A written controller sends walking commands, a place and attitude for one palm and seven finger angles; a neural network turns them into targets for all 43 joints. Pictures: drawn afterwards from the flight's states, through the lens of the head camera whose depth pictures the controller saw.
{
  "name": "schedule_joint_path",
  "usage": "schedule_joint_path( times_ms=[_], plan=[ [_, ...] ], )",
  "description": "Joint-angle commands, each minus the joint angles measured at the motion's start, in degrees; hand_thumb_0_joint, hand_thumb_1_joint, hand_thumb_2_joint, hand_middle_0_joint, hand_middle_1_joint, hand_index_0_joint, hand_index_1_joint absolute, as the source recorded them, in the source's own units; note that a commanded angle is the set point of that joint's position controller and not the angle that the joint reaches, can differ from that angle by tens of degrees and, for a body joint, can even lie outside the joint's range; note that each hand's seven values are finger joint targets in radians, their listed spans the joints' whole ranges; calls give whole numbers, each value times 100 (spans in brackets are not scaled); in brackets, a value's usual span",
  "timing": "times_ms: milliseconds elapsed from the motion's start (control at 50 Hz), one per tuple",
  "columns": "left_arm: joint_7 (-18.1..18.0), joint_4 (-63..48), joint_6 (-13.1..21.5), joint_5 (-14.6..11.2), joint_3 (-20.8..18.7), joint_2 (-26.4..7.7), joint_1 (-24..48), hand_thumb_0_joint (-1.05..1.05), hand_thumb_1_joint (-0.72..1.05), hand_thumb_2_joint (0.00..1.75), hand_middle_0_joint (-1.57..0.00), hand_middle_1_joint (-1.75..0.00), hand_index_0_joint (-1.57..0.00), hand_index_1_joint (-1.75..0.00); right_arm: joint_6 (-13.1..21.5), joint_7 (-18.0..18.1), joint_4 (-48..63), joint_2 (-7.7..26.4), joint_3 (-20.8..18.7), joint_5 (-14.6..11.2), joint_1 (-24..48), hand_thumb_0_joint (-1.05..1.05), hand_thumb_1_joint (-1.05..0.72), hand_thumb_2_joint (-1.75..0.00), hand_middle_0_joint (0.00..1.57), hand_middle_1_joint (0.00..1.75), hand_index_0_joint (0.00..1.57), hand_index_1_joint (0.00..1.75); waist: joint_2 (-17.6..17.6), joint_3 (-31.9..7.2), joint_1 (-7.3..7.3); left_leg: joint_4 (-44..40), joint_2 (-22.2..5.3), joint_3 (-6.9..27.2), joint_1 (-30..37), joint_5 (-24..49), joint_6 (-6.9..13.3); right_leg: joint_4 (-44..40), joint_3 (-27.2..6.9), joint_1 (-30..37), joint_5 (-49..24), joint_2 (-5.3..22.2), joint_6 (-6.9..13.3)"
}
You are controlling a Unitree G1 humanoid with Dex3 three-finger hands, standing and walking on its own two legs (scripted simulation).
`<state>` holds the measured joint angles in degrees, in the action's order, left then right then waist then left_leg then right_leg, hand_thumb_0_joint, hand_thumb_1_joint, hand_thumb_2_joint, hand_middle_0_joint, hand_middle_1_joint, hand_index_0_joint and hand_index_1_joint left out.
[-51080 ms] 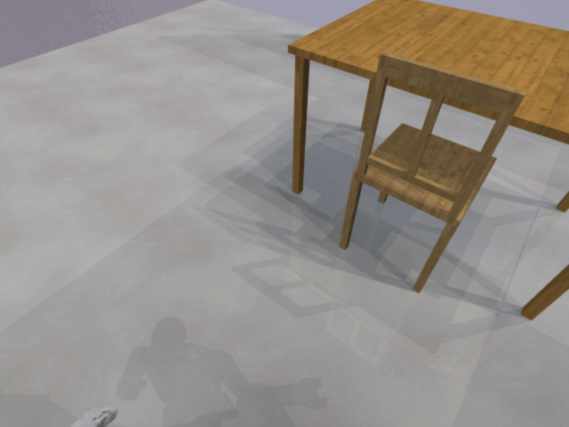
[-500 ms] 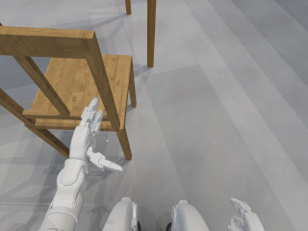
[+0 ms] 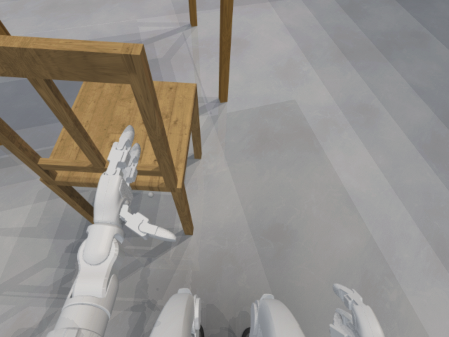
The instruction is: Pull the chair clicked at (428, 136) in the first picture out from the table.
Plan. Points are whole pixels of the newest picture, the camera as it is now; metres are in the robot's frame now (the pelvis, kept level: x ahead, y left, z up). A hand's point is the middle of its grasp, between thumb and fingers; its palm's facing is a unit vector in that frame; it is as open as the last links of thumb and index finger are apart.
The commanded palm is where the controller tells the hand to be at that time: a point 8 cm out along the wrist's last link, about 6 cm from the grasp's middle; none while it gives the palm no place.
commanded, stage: aim the fingers beside a spindle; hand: left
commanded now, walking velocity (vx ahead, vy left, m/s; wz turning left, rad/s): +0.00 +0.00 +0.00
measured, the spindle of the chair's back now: (75, 128) +0.49 +0.32 +0.01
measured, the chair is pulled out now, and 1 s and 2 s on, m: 0.47 0.47 0.47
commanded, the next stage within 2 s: push the fingers through the gap in 0.40 s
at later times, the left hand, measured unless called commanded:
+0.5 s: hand (162, 205) +0.34 +0.12 +0.01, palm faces -0.10 -0.99 +0.01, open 17.0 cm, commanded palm +0.33 +0.18 +0.03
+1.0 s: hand (160, 173) +0.40 +0.13 +0.02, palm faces -0.04 -1.00 -0.02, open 17.0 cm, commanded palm +0.38 +0.18 +0.03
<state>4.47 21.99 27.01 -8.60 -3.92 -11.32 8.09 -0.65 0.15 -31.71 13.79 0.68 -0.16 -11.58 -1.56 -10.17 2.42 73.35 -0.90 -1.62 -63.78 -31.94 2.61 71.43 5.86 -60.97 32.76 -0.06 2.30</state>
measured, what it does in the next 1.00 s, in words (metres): stands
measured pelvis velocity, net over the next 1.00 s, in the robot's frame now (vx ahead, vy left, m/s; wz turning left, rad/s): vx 0.00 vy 0.00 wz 0.00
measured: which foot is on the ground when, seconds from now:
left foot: down 0.00-1.00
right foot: down 0.00-1.00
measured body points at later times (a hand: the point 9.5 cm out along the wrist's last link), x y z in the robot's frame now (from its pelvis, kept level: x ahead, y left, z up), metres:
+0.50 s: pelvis +0.00 +0.00 +0.00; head +0.11 +0.01 +0.44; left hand +0.34 +0.18 +0.01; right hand +0.15 -0.25 -0.11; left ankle +0.02 +0.09 -0.62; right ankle +0.01 -0.10 -0.62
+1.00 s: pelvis +0.00 +0.00 +0.00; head +0.12 +0.01 +0.43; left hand +0.39 +0.19 +0.02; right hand +0.12 -0.26 -0.12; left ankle +0.02 +0.09 -0.62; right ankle +0.01 -0.10 -0.62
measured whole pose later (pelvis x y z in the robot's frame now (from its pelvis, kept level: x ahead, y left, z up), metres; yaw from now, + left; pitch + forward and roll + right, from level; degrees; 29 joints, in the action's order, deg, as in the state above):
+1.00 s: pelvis +0.00 +0.00 +0.00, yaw +0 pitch +24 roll -2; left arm 5.2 34.1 25.4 -8.9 -6.6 -12.7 20.5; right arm -0.7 0.7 -34.1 14.0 0.8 -0.1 -12.9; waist -1.5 -9.8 4.2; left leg 73.8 -1.1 -1.4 -66.0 -31.8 2.4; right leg 71.7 6.0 -63.2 32.6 -0.4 2.5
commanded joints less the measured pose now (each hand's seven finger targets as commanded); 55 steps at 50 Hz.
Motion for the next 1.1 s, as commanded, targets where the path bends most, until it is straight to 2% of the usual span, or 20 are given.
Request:
schedule_joint_path(
  times_ms=[0,60,120,200,260,300,380,440,480,500,560,600,660,740,820,840,880,900,1020,1080],
  plan=[
    [219,-145,-16,-19,-23,-304,963,0,-50,30,-6,-8,-6,-8,149,36,704,863,-320,-68,-167,0,-90,-90,20,30,20,30,338,-1562,206,-879,83,464,1106,1212,-82,-1055,-450,852,-1300,-104,-78],
    [393,-821,32,-189,5,-323,1098,0,-50,30,-6,-8,-6,-8,159,44,820,853,-357,-91,-153,0,-90,-90,20,30,20,30,8,-2192,82,-878,82,440,1505,1606,-92,-1018,-488,1110,-1686,-70,-63],
    [262,-1825,294,-282,-375,-793,1224,0,-50,30,-6,-8,-6,-8,209,66,851,827,-368,-56,-151,0,-90,-90,20,30,20,30,-269,-2845,-69,-896,52,489,2033,2219,-119,-928,-493,1368,-2121,-71,-54],
    [-67,-1759,461,-126,-589,-990,1117,0,-50,30,-6,-8,-6,-8,249,73,699,772,-337,-9,-175,0,-90,-90,20,30,20,30,-120,-2372,38,-869,36,489,1763,2194,-103,-904,-484,1268,-2102,-98,-80],
    [-60,-899,322,-7,-346,-628,919,0,-50,30,-6,-8,-6,-8,211,37,604,773,-322,-12,-161,0,-90,-90,20,30,20,30,99,-1718,158,-894,50,466,1360,1662,-112,-974,-444,1014,-1697,-105,-95],
    [87,-474,167,1,-97,-374,828,0,-50,30,-6,-8,-6,-8,188,23,644,822,-330,-34,-176,0,-90,-90,20,30,20,30,161,-1555,198,-925,63,474,1258,1471,-102,-1015,-423,873,-1517,-103,-79],
    [361,-864,39,-125,322,-59,965,0,-50,30,-6,-8,-6,-8,176,19,772,844,-379,-75,-210,0,-90,-90,20,30,20,30,-32,-2054,173,-935,45,514,1736,1747,-112,-1009,-396,897,-1702,-74,-59],
    [259,-1627,218,-168,174,-315,1323,0,-50,30,-6,-8,-6,-8,215,44,806,849,-399,-59,-189,0,-90,-90,20,30,20,30,-208,-2480,123,-944,6,617,2188,2136,-142,-917,-368,871,-1864,-75,-54],
    [22,-2003,364,-152,-190,-636,1167,0,-50,30,-6,-8,-6,-8,242,50,801,813,-396,-25,-172,0,-90,-90,20,30,20,30,-328,-2664,-17,-945,14,589,2329,2400,-159,-887,-403,1015,-2035,-75,-49],
    [-113,-1912,395,-95,-350,-807,1186,0,-50,30,-6,-8,-6,-8,238,51,762,824,-371,6,-198,0,-90,-90,20,30,20,30,-227,-2569,-3,-922,14,618,2190,2400,-159,-824,-375,975,-2019,-88,-48],
    [-359,-1132,425,116,-219,-505,1344,0,-50,30,-6,-8,-6,-8,208,1,606,743,-330,45,-158,0,-90,-90,20,30,20,30,81,-1901,176,-820,28,579,1634,1910,-142,-802,-364,697,-1702,-92,-85],
    [-375,-632,353,181,-292,-585,1528,0,-50,30,-6,-8,-6,-8,176,-1,584,777,-315,38,-169,0,-90,-90,20,30,20,30,268,-1647,226,-795,64,524,1198,1424,-106,-875,-420,710,-1380,-104,-89],
    [-187,-364,197,170,-148,-506,1829,0,-50,30,-6,-8,-6,-8,138,13,631,818,-312,2,-176,0,-90,-90,20,30,20,30,169,-1831,227,-820,98,444,1176,1215,-95,-991,-504,861,-1285,-78,-92],
    [76,-803,121,-17,-159,-575,2254,0,-50,30,-6,-8,-6,-8,138,60,643,856,-348,-32,-257,0,-90,-90,20,30,20,30,-331,-2649,169,-836,56,496,1920,1897,-137,-924,-487,946,-1822,-76,-69],
    [97,-540,156,-109,-298,-694,2654,0,-50,30,-6,-8,-6,-8,172,117,467,846,-324,-33,-343,0,-90,-90,20,30,20,30,79,-2437,343,-754,36,514,1664,1893,-93,-973,-506,985,-1899,-97,-122],
    [70,-386,174,-87,-417,-789,2654,0,-50,30,-6,-8,-6,-8,176,130,426,838,-327,-30,-367,0,-90,-90,20,30,20,30,139,-2357,323,-727,49,479,1481,1834,-84,-964,-535,1052,-1904,-96,-126],
    [63,-190,224,-60,-350,-706,2851,0,-50,30,-6,-8,-6,-8,193,122,368,820,-319,-16,-383,0,-90,-90,20,30,20,30,93,-2169,375,-717,60,448,1342,1690,-79,-993,-545,991,-1805,-84,-132],
    [46,-57,241,-51,-498,-846,2839,0,-50,30,-6,-8,-6,-8,200,119,362,846,-318,-9,-423,0,-90,-90,20,30,20,30,51,-2173,323,-723,72,456,1295,1695,-84,-959,-527,990,-1776,-97,-106],
    [110,330,255,-18,-685,-967,2918,0,-50,30,-6,-8,-6,-8,133,58,331,867,-347,-5,-535,0,-90,-90,20,30,20,30,-228,-2542,246,-755,55,442,1586,2057,-130,-877,-512,989,-2054,-102,-85],
    [101,355,229,-24,-541,-819,3080,0,-50,30,-6,-8,-6,-8,83,20,334,872,-353,-3,-592,0,-90,-90,20,30,20,30,-274,-2503,323,-798,30,465,1778,2197,-148,-912,-469,887,-2111,-113,-91]
  ],
)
